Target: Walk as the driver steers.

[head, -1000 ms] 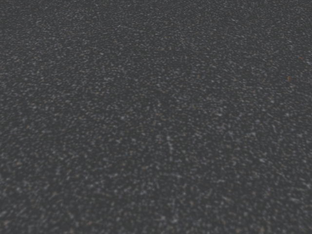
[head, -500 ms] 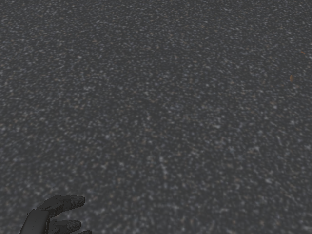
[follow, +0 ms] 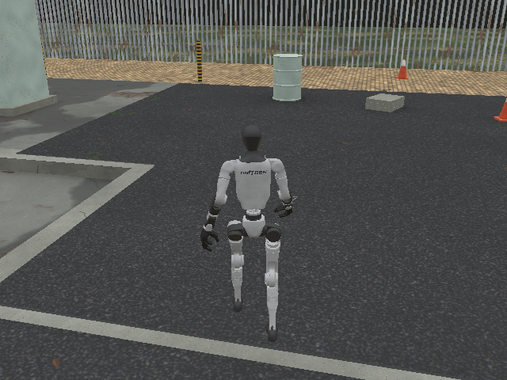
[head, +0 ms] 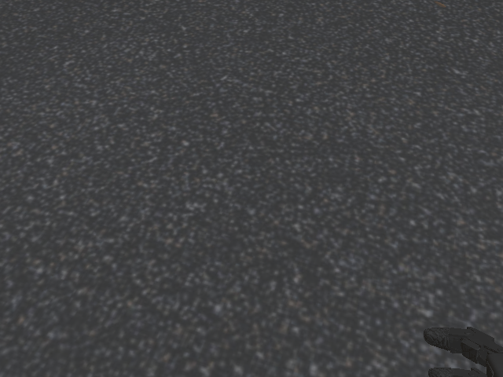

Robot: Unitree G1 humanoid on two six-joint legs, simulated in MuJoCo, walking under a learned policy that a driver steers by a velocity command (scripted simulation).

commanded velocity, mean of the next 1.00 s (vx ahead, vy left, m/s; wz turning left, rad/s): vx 0.50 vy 0.00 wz -0.49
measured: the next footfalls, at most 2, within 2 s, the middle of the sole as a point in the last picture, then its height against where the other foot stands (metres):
right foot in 0.54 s outside the picture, level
left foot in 1.02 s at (324, 274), level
